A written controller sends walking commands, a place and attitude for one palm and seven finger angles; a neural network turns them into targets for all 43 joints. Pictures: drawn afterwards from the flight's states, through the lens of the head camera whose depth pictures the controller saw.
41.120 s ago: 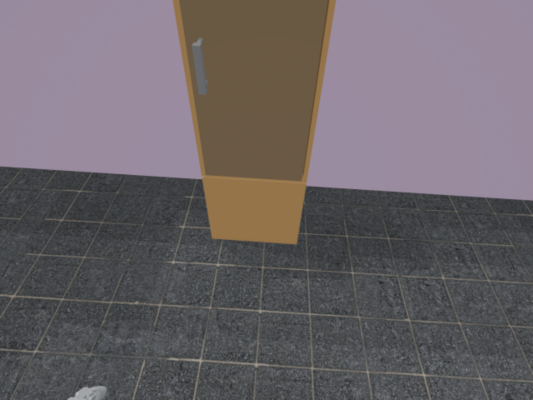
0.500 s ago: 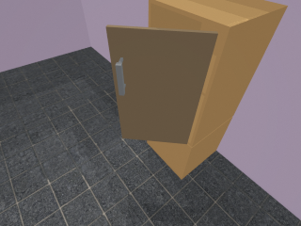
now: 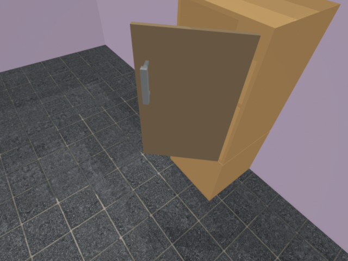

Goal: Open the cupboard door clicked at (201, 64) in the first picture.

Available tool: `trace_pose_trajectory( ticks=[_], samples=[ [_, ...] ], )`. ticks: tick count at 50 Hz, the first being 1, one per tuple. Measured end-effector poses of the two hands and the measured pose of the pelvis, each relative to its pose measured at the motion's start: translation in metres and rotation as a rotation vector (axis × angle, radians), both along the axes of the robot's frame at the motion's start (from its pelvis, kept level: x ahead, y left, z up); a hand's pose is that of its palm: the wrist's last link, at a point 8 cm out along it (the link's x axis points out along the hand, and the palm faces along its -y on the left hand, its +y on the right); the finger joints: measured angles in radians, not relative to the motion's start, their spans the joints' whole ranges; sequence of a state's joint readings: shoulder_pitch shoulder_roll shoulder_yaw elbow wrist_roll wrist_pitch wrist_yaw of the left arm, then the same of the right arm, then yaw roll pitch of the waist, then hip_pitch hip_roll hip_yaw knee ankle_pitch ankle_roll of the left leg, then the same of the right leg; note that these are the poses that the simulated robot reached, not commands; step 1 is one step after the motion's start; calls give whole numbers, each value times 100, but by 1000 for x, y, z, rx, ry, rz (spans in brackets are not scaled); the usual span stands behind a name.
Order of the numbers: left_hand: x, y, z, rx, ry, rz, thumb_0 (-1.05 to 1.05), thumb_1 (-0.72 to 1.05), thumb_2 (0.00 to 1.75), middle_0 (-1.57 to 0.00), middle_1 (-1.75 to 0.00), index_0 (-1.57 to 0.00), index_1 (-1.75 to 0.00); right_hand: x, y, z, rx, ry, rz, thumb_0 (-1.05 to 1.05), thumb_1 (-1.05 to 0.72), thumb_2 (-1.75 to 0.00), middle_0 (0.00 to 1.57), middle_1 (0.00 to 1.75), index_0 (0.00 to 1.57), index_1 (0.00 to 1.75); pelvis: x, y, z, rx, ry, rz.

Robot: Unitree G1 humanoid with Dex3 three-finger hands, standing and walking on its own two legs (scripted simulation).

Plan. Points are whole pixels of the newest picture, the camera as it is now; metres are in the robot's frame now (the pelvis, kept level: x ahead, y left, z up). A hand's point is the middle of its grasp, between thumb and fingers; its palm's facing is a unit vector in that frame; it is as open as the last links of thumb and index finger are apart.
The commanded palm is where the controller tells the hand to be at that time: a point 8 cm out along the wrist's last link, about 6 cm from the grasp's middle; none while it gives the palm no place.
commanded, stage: look again from close up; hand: left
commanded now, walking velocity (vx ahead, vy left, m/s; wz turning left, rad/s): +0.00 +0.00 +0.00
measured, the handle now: (146, 82) +0.61 +0.13 +0.08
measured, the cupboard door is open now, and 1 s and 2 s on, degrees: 46 46 46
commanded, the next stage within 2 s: shuffle to correct the standing spot in 0.42 s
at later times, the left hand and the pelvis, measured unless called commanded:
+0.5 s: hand out of the picture +0.04 +0.19 -0.18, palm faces -0.02 -0.98 -0.20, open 7.4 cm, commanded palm none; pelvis +0.02 +0.01 +0.00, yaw +0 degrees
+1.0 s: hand out of the picture +0.06 +0.13 -0.19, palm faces -0.02 -0.99 -0.17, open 7.4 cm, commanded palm none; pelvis +0.05 -0.04 -0.01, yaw -3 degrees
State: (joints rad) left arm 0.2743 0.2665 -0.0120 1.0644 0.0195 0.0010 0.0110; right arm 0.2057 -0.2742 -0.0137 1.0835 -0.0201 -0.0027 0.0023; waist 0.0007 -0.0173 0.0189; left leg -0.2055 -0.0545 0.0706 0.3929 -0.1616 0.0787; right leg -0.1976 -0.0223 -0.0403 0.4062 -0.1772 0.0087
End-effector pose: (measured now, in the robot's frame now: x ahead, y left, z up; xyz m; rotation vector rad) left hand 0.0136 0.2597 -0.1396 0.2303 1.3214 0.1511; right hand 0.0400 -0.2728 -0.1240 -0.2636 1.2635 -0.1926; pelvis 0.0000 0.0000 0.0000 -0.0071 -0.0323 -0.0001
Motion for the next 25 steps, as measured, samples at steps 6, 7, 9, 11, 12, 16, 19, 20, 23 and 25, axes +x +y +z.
trace_pose_trajectory(
  ticks=[6, 7, 9, 11, 12, 16, 19, 20, 23, 25],
  samples=[
    [0, -6, -3, -18, 18, 1, 1, 90, 90, -20, -30, -20, -30, 4, 8, -1, 14, 7, -4, 1, -90, -90, 20, 30, 21, 30, 4, 1, 1, -1, -1, -2],
    [1, -7, -4, -21, 17, 0, 1, 90, 90, -20, -30, -20, -30, 5, 10, -1, 16, 7, -5, 1, -90, -90, 21, 30, 21, 30, 5, 1, 1, -2, -2, -3],
    [4, -9, -4, -26, 15, 0, 1, 90, 90, -20, -30, -20, -30, 7, 13, -1, 22, 6, -5, 1, -90, -90, 21, 30, 21, 30, 6, 2, 1, -2, -2, -4],
    [7, -10, -5, -30, 11, -1, 1, 90, 90, -20, -30, -20, -30, 9, 17, -2, 28, 6, -6, 1, -90, -90, 21, 30, 21, 30, 8, 2, 1, -2, -2, -4],
    [9, -11, -5, -32, 8, -1, 1, 90, 90, -20, -30, -20, -30, 9, 19, -3, 31, 6, -7, 1, -90, -90, 21, 30, 21, 30, 8, 3, 2, -2, -2, -4],
    [14, -14, -5, -39, 2, -2, 1, 90, 90, -20, -30, -20, -30, 11, 26, -4, 45, 9, -11, 1, -90, -90, 21, 30, 21, 30, 11, 5, 2, -2, 0, -5],
    [17, -15, -6, -43, 0, 0, 1, 90, 90, -20, -30, -20, -30, 11, 31, -6, 53, 14, -15, 1, -90, -90, 21, 30, 21, 30, 14, 6, 2, -1, 0, -6],
    [18, -15, -6, -45, 0, 0, 1, 90, 90, -20, -30, -20, -30, 11, 33, -6, 56, 16, -17, 1, -90, -90, 21, 30, 21, 30, 15, 6, 2, -1, 0, -6],
    [19, -17, -7, -50, 2, 3, 1, 90, 90, -20, -30, -20, -30, 9, 38, -7, 62, 23, -23, 0, -90, -90, 21, 30, 21, 30, 17, 7, 2, -1, -1, -7],
    [19, -18, -7, -53, 6, 5, 1, 90, 90, -20, -30, -20, -30, 7, 41, -8, 66, 29, -28, 0, -90, -90, 20, 30, 21, 30, 18, 8, 2, -1, -2, -8]
  ],
)
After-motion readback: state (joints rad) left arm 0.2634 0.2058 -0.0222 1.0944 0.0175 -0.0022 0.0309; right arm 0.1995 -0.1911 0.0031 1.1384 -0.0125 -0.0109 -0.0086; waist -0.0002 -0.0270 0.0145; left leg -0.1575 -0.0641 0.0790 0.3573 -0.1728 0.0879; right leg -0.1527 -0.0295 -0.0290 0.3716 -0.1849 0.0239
